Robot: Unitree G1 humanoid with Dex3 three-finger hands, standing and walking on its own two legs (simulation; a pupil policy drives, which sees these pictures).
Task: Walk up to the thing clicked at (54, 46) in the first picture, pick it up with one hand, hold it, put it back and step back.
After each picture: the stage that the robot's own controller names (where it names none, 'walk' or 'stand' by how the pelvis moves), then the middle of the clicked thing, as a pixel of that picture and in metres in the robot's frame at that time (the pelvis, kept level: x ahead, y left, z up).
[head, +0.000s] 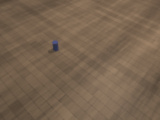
stand; (55, 45) +1.38 +0.30 -0.72
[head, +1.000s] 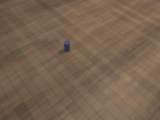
walk; (67, 46) +1.26 +0.21 -0.71
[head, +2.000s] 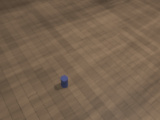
walk; (64, 81) +0.81 +0.16 -0.70
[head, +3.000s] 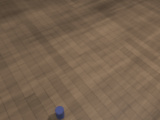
walk; (59, 112) +0.51 +0.16 -0.70
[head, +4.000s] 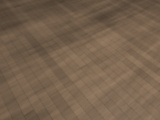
stand; out of the picture +0.41 +0.15 -0.71
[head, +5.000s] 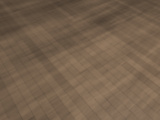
stand; out of the picture +0.38 +0.14 -0.72
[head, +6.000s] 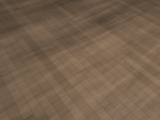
stand; out of the picture +0.39 +0.15 -0.73
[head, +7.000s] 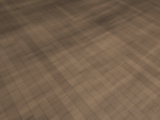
stand; out of the picture +0.38 +0.15 -0.73
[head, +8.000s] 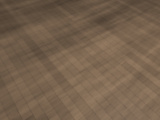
stand; out of the picture +0.38 +0.14 -0.73
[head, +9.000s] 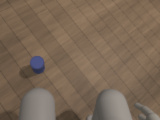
go down; (38, 65) +0.46 +0.18 -0.39
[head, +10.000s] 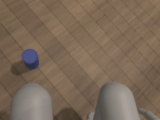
go down; (31, 59) +0.46 +0.19 -0.31
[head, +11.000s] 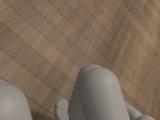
close in; out of the picture +0.45 +0.24 -0.22
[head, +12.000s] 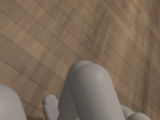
close; out of the picture +0.45 +0.25 -0.22
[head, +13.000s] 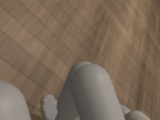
lift; out of the picture +0.43 +0.24 -0.23
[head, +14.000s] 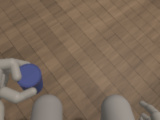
lift; (31, 80) +0.34 +0.17 -0.04
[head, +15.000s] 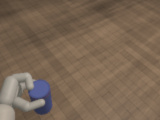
hold; (41, 97) +0.31 +0.14 +0.00
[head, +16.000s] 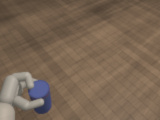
hold; (40, 97) +0.32 +0.14 -0.01
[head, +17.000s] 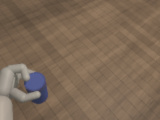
crouch; (37, 88) +0.35 +0.15 -0.05
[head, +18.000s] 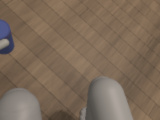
lower; (1, 38) +0.49 +0.20 -0.09
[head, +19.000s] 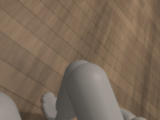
lower; out of the picture +0.45 +0.26 -0.23
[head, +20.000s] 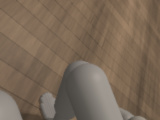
lower; out of the picture +0.45 +0.26 -0.24
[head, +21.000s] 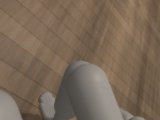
lower; out of the picture +0.45 +0.26 -0.24
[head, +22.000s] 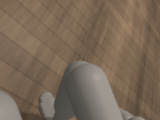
lower; out of the picture +0.46 +0.26 -0.24
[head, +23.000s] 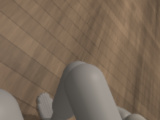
open; out of the picture +0.45 +0.24 -0.24
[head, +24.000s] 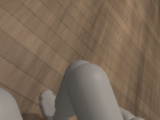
stand; out of the picture +0.45 +0.23 -0.24
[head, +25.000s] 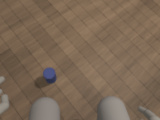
walk; (50, 75) +0.46 +0.15 -0.44
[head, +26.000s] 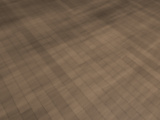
stand; out of the picture +0.40 +0.11 -0.66
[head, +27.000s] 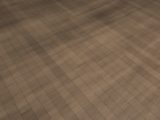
stand; out of the picture +0.41 +0.13 -0.67
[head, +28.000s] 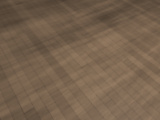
stand; out of the picture +0.41 +0.11 -0.70
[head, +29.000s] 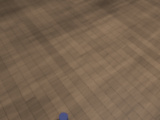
stand; (63, 119) +0.43 +0.12 -0.71
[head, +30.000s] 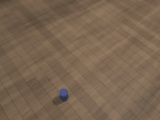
walk; (64, 95) +0.57 +0.14 -0.69
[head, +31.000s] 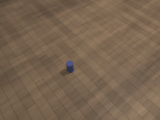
walk; (70, 66) +0.89 +0.15 -0.70
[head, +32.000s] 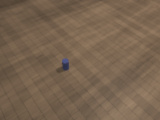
stand; (65, 64) +1.03 +0.14 -0.70
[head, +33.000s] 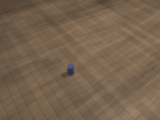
stand; (70, 69) +1.03 +0.11 -0.72
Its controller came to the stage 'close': yes
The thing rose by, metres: 0.71
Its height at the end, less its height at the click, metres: +0.00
